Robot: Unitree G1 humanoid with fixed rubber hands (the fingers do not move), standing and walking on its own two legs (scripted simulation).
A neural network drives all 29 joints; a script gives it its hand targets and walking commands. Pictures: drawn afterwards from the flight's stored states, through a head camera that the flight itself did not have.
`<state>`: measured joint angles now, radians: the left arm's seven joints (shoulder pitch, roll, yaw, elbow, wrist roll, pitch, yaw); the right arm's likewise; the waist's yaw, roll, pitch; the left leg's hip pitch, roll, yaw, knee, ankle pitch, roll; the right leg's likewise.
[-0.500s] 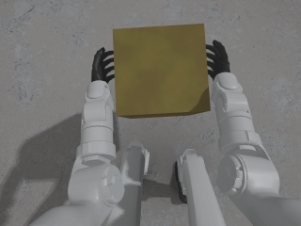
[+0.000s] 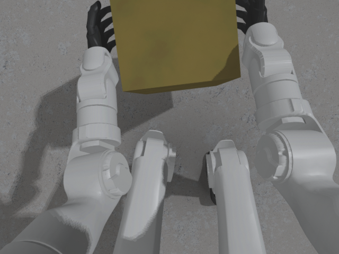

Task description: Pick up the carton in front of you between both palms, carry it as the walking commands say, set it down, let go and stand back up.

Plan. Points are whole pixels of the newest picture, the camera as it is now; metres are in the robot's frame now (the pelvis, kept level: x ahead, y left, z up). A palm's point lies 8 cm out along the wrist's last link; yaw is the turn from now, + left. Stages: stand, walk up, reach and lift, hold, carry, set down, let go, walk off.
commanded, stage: set down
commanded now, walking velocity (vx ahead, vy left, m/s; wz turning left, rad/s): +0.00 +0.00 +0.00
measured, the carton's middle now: (175, 44) +0.51 +0.08 -0.20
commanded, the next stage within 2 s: none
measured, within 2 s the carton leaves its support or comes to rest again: rests again in 0.90 s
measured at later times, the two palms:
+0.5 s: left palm (111, 51) +0.49 +0.23 -0.22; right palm (236, 31) +0.56 -0.06 -0.22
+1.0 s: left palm (114, 56) +0.48 +0.23 -0.24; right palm (235, 39) +0.55 -0.07 -0.25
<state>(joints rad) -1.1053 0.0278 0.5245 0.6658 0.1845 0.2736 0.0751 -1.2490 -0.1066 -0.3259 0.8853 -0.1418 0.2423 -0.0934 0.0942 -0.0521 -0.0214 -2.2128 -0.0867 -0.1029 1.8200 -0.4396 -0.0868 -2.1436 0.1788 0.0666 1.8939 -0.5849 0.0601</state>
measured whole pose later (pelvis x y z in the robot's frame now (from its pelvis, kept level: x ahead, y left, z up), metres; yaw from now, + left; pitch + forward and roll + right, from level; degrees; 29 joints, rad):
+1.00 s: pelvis +0.00 -0.01 -0.07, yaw +0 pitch +40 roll +2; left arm -1.28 0.17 0.50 0.93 0.10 0.18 0.04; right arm -1.47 -0.22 -0.13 1.15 -0.04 0.16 -0.10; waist 0.13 -0.04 0.27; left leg -2.28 -0.04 -0.06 2.10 -0.52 -0.09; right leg -2.24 0.17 0.04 2.19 -0.65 0.03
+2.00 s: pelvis -0.01 +0.00 -0.04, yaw +2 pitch +40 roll +1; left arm -1.23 0.26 0.28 0.90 -0.18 0.11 0.13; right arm -1.40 -0.39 -0.06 1.03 0.11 0.17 -0.09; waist 0.13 -0.03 0.19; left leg -2.23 -0.02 -0.01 2.00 -0.47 -0.02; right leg -2.16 0.06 0.02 2.09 -0.63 0.01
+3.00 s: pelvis +0.05 +0.01 +0.21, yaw +0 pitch +43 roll -1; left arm -0.73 0.17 0.34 0.67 0.07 0.13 -0.06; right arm -0.89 -0.18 -0.24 0.78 -0.12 0.17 -0.07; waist 0.10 -0.03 -0.11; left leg -1.49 -0.01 -0.03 1.02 -0.27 0.00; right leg -1.43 0.06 0.06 1.06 -0.37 0.02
